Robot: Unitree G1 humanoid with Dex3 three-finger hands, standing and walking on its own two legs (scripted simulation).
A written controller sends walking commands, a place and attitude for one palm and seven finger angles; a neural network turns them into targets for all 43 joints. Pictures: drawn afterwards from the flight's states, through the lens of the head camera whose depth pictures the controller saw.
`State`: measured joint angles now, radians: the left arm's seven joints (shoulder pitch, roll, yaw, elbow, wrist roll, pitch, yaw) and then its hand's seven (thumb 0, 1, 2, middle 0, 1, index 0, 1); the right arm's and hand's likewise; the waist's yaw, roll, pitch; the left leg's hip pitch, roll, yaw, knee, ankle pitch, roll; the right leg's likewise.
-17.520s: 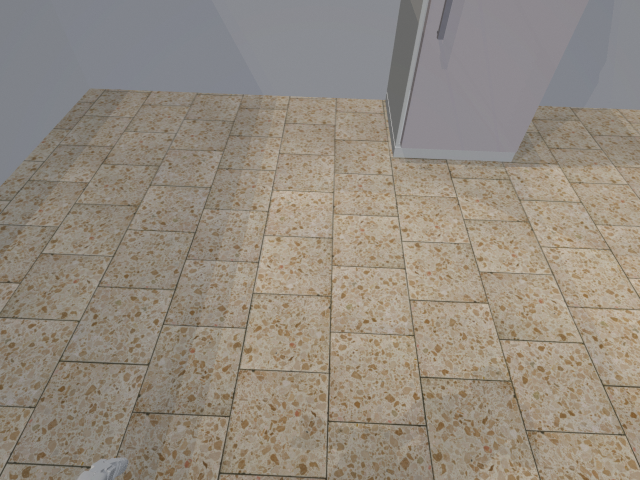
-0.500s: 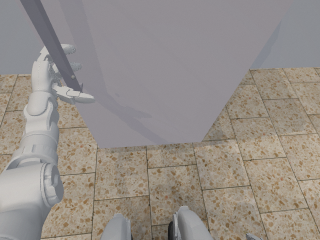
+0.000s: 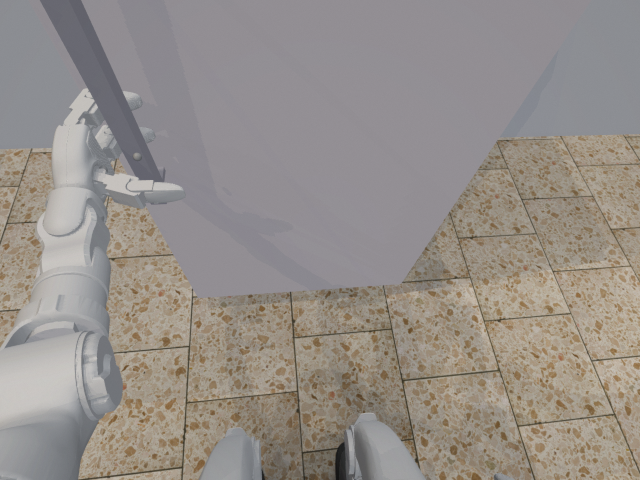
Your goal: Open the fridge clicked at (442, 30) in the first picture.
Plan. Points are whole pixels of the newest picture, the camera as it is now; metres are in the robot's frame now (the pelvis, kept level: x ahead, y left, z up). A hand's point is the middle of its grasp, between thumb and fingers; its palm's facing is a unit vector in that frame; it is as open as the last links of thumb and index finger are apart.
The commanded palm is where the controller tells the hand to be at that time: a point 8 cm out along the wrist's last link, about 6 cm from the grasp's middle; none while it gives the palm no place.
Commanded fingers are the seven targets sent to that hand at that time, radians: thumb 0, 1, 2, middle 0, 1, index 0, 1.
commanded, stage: grip the handle and tug to test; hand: left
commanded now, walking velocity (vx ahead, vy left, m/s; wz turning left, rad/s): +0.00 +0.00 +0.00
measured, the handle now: (107, 73) +0.54 +0.21 +0.16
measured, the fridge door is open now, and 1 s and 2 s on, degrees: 0 0 11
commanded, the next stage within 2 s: pull the door a little, standing still in 1.24 s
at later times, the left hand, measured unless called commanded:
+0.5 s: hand (142, 157) +0.48 +0.19 +0.08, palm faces +0.08 -1.00 -0.01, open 5.9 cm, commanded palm +0.45 +0.23 +0.08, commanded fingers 0.00 0.90 0.90 -0.45 -1.40 -0.45 -1.40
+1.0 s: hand (146, 158) +0.48 +0.19 +0.08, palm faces +0.08 -1.00 -0.01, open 5.8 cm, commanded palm +0.43 +0.24 +0.08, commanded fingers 0.00 0.90 0.90 -0.45 -1.40 -0.45 -1.40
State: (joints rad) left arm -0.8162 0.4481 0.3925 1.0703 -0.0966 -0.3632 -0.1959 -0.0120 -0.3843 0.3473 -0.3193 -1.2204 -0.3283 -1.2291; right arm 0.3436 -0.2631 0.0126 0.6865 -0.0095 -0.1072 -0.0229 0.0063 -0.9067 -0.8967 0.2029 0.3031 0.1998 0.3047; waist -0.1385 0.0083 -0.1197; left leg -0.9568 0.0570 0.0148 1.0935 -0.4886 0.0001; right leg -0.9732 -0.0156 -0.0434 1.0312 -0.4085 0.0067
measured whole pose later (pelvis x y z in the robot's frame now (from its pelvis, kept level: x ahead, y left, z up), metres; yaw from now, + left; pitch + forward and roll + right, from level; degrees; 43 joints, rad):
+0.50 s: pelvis +0.00 +0.00 +0.00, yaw +0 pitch +19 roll -2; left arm -0.80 0.42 0.37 1.07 -0.09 -0.37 -0.16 0.01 0.66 0.80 -0.38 -1.34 -0.39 -1.36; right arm 0.33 -0.26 0.01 0.69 -0.01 -0.10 -0.02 0.01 -0.91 -0.90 0.20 0.30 0.20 0.30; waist -0.13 0.01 -0.12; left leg -0.92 0.05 0.02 1.07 -0.48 0.00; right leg -0.94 -0.02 -0.04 1.02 -0.41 0.01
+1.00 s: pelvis +0.01 -0.01 +0.01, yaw -1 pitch +19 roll -1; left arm -0.72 0.41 0.39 0.99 -0.11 -0.36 -0.17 0.02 0.73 0.80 -0.34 -1.36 -0.34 -1.39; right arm 0.33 -0.26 0.00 0.68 0.00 -0.10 -0.02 0.01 -0.91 -0.90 0.20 0.30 0.20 0.30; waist -0.13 0.01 -0.12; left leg -0.89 0.06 0.03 1.05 -0.49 -0.01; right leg -0.92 -0.01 -0.03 1.00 -0.41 0.00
